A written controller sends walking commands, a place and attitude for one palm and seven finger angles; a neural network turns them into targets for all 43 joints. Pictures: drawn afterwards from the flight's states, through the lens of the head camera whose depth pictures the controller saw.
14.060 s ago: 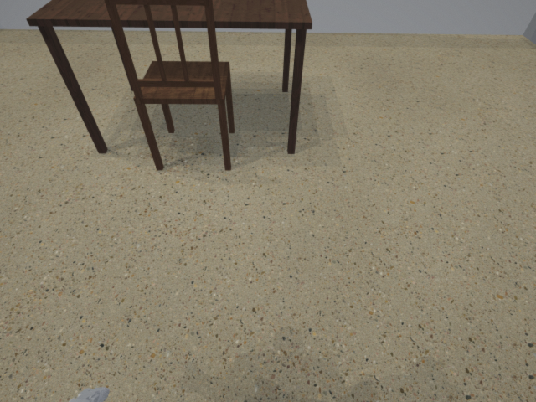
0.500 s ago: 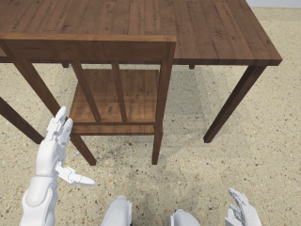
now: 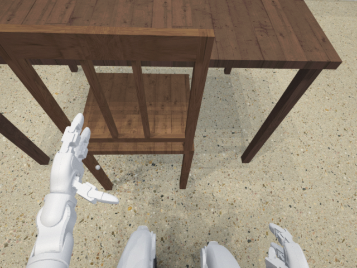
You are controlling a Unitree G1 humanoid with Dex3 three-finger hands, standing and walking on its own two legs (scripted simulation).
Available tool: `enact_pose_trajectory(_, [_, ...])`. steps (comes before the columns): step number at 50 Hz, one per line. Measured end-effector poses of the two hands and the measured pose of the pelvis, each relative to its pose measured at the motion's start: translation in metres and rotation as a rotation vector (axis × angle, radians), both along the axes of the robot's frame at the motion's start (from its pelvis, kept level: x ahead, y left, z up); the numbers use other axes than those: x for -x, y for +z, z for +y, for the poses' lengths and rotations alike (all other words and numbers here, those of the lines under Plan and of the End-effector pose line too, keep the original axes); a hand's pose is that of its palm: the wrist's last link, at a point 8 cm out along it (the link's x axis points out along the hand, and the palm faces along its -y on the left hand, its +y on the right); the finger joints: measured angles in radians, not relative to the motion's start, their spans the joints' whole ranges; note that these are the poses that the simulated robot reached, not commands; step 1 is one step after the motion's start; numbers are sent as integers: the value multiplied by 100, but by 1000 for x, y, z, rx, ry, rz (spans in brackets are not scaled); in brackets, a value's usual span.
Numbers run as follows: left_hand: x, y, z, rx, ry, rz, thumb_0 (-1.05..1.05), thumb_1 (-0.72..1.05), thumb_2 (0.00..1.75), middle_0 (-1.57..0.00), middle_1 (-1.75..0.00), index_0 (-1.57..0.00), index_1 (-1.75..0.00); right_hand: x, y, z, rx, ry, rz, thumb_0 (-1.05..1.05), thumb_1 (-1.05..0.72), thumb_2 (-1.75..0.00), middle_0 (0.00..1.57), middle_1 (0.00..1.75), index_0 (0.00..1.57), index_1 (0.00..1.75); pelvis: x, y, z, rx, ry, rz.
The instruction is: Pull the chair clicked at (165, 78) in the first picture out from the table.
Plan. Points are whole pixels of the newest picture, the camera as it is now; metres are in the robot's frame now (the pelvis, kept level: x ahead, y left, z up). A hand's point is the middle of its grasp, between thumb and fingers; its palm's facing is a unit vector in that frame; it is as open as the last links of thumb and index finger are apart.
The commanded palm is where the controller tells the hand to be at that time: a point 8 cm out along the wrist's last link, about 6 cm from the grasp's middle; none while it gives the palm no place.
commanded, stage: aim the fingers beside a spindle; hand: left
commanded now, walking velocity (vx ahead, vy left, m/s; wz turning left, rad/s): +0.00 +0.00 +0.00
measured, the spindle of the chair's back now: (103, 105) +0.49 +0.21 +0.02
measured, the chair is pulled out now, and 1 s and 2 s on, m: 0.00 0.00 0.00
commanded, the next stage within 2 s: push the fingers through the gap in 0.90 s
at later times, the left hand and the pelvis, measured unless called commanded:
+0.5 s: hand (105, 158) +0.35 +0.18 +0.01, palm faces +0.03 -1.00 -0.04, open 16.9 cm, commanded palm +0.32 +0.23 +0.01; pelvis -0.01 +0.00 -0.01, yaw -1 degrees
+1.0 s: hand (107, 161) +0.34 +0.17 +0.01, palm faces +0.03 -1.00 -0.04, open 16.9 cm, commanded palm +0.32 +0.23 +0.01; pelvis -0.01 +0.00 -0.01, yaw +0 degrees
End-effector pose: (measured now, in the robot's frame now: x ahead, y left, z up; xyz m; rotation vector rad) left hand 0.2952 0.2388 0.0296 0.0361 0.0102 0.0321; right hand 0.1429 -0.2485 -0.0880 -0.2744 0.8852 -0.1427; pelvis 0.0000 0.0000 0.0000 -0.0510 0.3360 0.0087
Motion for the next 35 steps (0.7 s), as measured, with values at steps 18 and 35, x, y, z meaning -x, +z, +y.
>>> enact_pose_trajectory(18, [-28,-17,-7,0,6,-7,-1,-50,30,-6,-8,-6,-8,20,-18,1,0,-19,80,1,-90,-90,21,30,20,30,7,-12,3,5,-8,30])
enact_pose_trajectory(35, [-21,-13,-6,-2,5,-17,-1,-50,30,-6,-8,-6,-8,21,-18,-1,-5,-32,95,1,-90,-90,21,30,20,30,3,-10,3,4,-10,31])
